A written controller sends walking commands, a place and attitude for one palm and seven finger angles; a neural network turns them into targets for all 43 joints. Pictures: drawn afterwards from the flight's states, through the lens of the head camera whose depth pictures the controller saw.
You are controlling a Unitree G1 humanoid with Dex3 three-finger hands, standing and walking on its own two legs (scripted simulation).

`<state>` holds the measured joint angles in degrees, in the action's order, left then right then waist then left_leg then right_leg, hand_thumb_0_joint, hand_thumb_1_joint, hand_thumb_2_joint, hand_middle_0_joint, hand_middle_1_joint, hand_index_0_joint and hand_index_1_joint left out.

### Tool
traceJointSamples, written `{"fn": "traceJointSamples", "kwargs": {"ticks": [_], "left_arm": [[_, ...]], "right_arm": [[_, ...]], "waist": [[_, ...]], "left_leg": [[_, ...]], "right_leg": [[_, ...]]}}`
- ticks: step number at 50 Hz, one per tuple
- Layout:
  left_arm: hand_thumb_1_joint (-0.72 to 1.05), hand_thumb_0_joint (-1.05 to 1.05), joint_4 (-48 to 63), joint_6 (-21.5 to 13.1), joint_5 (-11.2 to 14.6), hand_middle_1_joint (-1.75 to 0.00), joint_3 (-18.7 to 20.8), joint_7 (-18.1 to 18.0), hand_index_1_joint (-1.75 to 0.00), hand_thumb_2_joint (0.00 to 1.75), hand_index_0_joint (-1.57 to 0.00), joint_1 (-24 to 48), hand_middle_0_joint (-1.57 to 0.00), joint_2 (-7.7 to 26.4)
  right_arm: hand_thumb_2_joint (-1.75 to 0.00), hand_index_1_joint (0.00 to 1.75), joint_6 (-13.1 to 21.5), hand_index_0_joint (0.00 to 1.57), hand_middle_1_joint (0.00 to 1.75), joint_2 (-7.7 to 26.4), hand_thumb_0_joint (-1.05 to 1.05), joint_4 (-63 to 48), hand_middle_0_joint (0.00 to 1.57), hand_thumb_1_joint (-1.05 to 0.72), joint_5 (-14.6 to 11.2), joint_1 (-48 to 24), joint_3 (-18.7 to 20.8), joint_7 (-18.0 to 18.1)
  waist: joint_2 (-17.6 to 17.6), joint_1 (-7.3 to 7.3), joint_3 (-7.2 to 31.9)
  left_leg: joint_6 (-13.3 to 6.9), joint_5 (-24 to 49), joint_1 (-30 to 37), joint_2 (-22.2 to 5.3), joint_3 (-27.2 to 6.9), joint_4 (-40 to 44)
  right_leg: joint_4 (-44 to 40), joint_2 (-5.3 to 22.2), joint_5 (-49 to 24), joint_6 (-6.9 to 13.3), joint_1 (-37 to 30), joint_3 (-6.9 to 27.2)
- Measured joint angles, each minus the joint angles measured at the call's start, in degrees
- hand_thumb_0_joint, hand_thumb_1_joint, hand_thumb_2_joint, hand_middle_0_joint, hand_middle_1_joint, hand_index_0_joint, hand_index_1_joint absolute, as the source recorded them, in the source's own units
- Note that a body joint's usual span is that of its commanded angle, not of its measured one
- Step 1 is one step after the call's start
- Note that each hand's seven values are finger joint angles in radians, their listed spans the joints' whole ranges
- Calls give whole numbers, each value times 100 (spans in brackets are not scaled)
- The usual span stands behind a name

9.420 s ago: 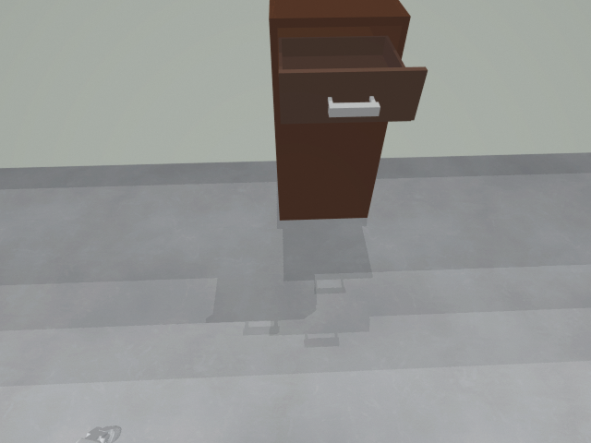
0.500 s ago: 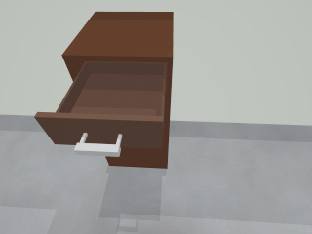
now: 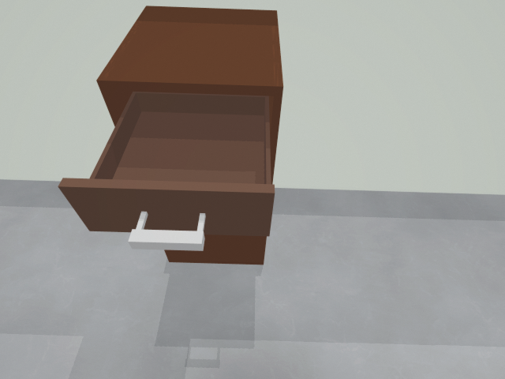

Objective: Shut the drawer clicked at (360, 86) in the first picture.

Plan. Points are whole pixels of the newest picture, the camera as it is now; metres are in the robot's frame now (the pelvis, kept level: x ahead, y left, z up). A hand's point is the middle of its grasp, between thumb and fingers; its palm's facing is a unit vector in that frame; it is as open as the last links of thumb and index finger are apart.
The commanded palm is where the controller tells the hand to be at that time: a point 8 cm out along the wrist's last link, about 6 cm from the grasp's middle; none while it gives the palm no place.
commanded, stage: come to a stop and stand still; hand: left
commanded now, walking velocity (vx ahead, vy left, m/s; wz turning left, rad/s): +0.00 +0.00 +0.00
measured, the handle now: (170, 229) +0.36 +0.17 +0.00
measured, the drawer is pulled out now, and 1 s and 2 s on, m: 0.29 0.29 0.28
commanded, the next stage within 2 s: look again from close up in 0.64 s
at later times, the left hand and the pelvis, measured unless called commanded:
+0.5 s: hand out of the picture +0.02 +0.18 -0.18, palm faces +0.01 -0.98 -0.17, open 7.3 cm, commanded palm none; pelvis +0.02 +0.02 +0.00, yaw -1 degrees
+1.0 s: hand out of the picture +0.02 +0.18 -0.17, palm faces +0.01 -0.98 -0.18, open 7.3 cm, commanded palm none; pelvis +0.03 +0.02 +0.00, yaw -1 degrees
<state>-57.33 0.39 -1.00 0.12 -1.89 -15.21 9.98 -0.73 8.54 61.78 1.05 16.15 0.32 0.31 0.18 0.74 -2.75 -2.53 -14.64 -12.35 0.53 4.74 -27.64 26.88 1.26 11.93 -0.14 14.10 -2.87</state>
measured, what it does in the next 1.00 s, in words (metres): stands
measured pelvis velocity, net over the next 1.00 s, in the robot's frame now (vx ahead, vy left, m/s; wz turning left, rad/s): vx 0.03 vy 0.02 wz -0.02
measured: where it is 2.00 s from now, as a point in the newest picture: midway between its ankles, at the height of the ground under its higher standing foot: outside the picture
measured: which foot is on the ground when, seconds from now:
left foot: down 0.00-1.00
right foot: down 0.00-1.00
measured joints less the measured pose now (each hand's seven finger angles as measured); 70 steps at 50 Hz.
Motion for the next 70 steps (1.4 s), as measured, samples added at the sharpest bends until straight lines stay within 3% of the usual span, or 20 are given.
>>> {"fn": "traceJointSamples", "kwargs": {"ticks": [25, 67, 69, 70], "left_arm": [[91, 0, -525, -28, -11, -30, -42, -52, -30, 90, -20, -225, -20, -285], [91, 0, -720, -90, -17, -30, -35, -86, -30, 90, -20, -250, -20, -396], [95, 4, 1220, 667, 285, -30, -19, -263, -30, 90, -21, -915, -21, -203], [97, 5, 2078, 570, 422, -30, 3, -404, -30, 90, -21, -1212, -21, -62]], "right_arm": [[-90, 29, 140, 20, 30, 59, 1, 261, 20, -92, -53, -238, -3, 110], [-90, 29, 166, 20, 30, -135, 1, 426, 20, -91, -75, -11, -37, 120], [-90, 30, 434, 20, 30, -82, 2, -100, 20, -92, -138, 269, -143, 220], [-90, 30, 746, 20, 30, -32, 3, -274, 20, -93, -171, 422, -144, 273]], "waist": [[-7, -88, -16], [-38, -50, -2], [36, -60, 1], [91, -98, 82]], "left_leg": [[-193, -71, 438, 226, 170, 339], [-74, -92, 466, 110, 126, 364], [-51, -141, 396, 131, 111, 255], [-34, -142, 375, 177, 121, 258]], "right_leg": [[-66, 197, 150, -218, -271, 193], [-147, 83, 171, -119, -332, 141], [55, 112, 252, -71, -219, 127], [230, 158, 349, -21, -116, 143]]}}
